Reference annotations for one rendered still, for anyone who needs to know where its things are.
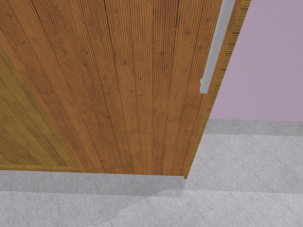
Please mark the wardrobe door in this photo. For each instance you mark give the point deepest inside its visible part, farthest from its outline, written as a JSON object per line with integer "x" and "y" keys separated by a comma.
{"x": 27, "y": 137}
{"x": 118, "y": 79}

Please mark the handle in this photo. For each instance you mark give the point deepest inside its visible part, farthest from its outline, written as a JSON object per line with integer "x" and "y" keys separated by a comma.
{"x": 216, "y": 44}

